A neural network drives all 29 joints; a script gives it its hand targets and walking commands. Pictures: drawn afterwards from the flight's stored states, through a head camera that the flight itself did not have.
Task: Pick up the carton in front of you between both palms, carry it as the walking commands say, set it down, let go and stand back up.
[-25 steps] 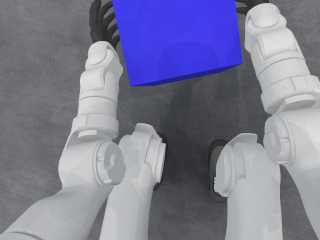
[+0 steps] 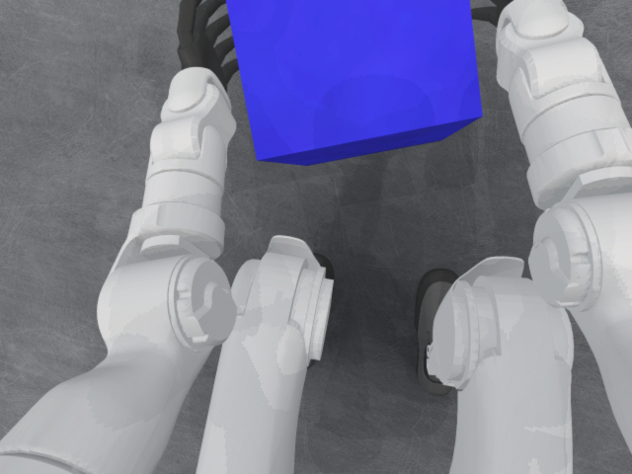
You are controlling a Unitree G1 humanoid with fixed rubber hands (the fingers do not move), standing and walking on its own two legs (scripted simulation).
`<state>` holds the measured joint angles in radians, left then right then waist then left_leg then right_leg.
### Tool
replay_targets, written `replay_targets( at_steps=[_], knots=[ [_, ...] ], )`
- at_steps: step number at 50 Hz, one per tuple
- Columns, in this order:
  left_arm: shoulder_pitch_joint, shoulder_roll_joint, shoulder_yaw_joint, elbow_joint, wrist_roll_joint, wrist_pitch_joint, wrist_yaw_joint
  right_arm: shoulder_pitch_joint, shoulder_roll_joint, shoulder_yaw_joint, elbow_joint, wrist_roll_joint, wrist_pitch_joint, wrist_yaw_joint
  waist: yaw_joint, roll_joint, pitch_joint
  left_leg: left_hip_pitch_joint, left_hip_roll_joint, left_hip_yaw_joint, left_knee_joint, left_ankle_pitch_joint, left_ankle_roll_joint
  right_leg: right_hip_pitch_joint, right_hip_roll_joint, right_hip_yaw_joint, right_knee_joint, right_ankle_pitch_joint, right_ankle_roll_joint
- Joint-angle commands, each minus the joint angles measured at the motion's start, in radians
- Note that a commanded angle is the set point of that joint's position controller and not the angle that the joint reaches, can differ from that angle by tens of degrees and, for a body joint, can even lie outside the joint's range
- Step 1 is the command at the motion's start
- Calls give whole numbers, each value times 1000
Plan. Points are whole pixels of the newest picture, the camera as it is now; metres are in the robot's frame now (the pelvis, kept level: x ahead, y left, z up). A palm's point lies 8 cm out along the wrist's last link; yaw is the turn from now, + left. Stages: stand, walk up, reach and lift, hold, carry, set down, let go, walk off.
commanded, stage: set down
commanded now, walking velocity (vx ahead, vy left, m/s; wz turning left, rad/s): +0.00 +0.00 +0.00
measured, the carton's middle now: (355, 64) +0.53 +0.03 -0.24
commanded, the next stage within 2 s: let go in 1.72 s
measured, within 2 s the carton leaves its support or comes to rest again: neither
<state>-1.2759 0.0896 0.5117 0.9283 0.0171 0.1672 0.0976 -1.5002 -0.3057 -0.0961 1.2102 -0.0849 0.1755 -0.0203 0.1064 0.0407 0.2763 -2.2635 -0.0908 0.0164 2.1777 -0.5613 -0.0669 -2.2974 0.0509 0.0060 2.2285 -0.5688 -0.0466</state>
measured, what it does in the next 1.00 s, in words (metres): rises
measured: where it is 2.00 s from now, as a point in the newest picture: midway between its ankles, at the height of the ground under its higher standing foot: (369, 341)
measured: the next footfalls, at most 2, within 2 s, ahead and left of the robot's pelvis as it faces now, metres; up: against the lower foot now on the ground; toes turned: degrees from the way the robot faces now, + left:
none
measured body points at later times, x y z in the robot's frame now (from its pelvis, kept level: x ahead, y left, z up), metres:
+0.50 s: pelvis +0.00 +0.00 +0.00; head +0.36 -0.04 +0.26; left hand +0.50 +0.19 -0.17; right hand +0.56 -0.14 -0.19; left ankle +0.12 +0.12 -0.33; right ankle +0.11 -0.10 -0.33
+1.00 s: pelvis +0.00 +0.01 +0.06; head +0.34 -0.01 +0.35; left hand +0.50 +0.21 -0.07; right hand +0.58 -0.16 -0.08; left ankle +0.12 +0.12 -0.33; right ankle +0.11 -0.10 -0.33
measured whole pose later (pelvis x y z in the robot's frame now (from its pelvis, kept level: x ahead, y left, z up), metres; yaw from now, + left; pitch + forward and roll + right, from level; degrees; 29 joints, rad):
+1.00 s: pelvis +0.00 +0.01 +0.06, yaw +0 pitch +40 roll +3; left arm -1.09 0.12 0.26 0.75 -0.18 0.13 0.21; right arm -1.36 -0.47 -0.03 1.07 0.10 0.15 0.00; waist 0.12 0.01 0.16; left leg -2.16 -0.09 0.03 2.00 -0.54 -0.03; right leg -2.17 0.03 0.02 2.04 -0.58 -0.02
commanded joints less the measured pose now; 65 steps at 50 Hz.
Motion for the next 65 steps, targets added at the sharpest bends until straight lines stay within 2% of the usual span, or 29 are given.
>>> replay_targets(
  at_steps=[1, 9, 17, 19, 20, 22, 23, 25, 27, 30, 34, 38, 42, 45, 49, 54, 58, 65],
  knots=[
    [-526, -757, -284, -40, -39, 5, -222, -347, 718, 116, -78, 27, -33, 190, -47, -137, -837, 301, -51, 45, -129, 206, 19, 482, 47, 40, -206, 207, -15],
    [-484, -681, -226, 7, -1, 9, -229, -286, 646, 64, -38, -32, -18, 195, -59, -120, -744, 251, -47, 39, -124, 170, 21, 455, 39, 57, -211, 195, -21],
    [-412, -568, -154, 39, 36, 1, -208, -281, 505, 44, -33, -59, -23, 175, -48, -120, -727, 254, -34, 51, -117, 150, 5, 503, 25, 74, -215, 185, -11],
    [-350, -440, -104, 59, 41, -17, -175, -272, 365, 34, -37, -54, -36, 145, -42, -123, -741, 278, -23, 59, -115, 155, -6, 536, 13, 72, -214, 186, 1],
    [-294, -323, -66, 75, 43, -32, -148, -253, 248, 22, -39, -48, -45, 119, -39, -126, -752, 294, -14, 63, -115, 158, -12, 557, 3, 69, -213, 188, 10],
    [-155, 37, -18, 96, 19, -77, -59, -200, -122, -5, -51, -19, -71, 30, -31, -131, -795, 332, 9, 71, -121, 169, -22, 597, -19, 66, -218, 194, 25],
    [-144, 133, -41, 98, -18, -99, -22, -215, -224, 7, -64, 20, -85, -3, -22, -140, -823, 338, 19, 71, -122, 181, -19, 609, -25, 73, -219, 195, 29],
    [-174, 193, -82, 93, -81, -134, 24, -271, -249, 60, -80, 100, -104, -27, 7, -166, -872, 332, 33, 64, -124, 221, -9, 613, -36, 94, -212, 209, 32],
    [-203, 224, -119, 72, -122, -160, 40, -319, -243, 131, -107, 185, -121, -21, 43, -186, -912, 325, 47, 59, -116, 278, 2, 617, -47, 112, -194, 255, 32],
    [-223, 223, -189, 26, -177, -182, 46, -355, -223, 212, -154, 283, -139, -5, 79, -195, -999, 368, 60, 50, -116, 356, 12, 655, -50, 117, -167, 323, 33],
    [-176, 228, -242, -2, -236, -176, 57, -309, -242, 239, -140, 330, -134, 4, 89, -197, -1117, 466, 62, 46, -131, 381, 12, 708, -50, 91, -158, 319, 34],
    [-115, 230, -258, -98, -257, -152, 84, -249, -289, 197, -160, 295, -112, -2, 68, -202, -1269, 574, 46, 50, -172, 393, 8, 785, -39, 55, -180, 307, 29],
    [-61, 202, -276, -263, -255, -105, 113, -215, -322, 118, -267, 237, -78, -7, 29, -193, -1443, 705, 19, 61, -240, 404, 7, 857, -19, 18, -245, 304, 18],
    [-18, 161, -265, -303, -227, -62, 125, -177, -319, 61, -283, 198, -48, 1, 20, -181, -1367, 695, 8, 61, -309, 352, 6, 806, -13, 9, -312, 251, 11],
    [15, 116, -231, -286, -175, -42, 115, -129, -287, 22, -236, 170, -44, 33, 26, -156, -1190, 627, 10, 52, -388, 298, 3, 689, -10, 11, -390, 199, 8],
    [23, 92, -205, -285, -140, -40, 101, -110, -266, 14, -194, 151, -48, 63, 40, -148, -1178, 641, 13, 49, -473, 303, -2, 692, -5, 10, -479, 202, 11],
    [41, 87, -192, -303, -129, -32, 96, -112, -268, 8, -205, 135, -40, 71, 47, -170, -1252, 684, 12, 55, -539, 323, -5, 776, 1, 5, -549, 226, 17],
    [98, 103, -180, -376, -126, -15, 89, -100, -272, -3, -299, 113, -14, 71, 58, -234, -1401, 741, 7, 74, -653, 387, -6, 1008, 12, 2, -664, 333, 33]
  ],
)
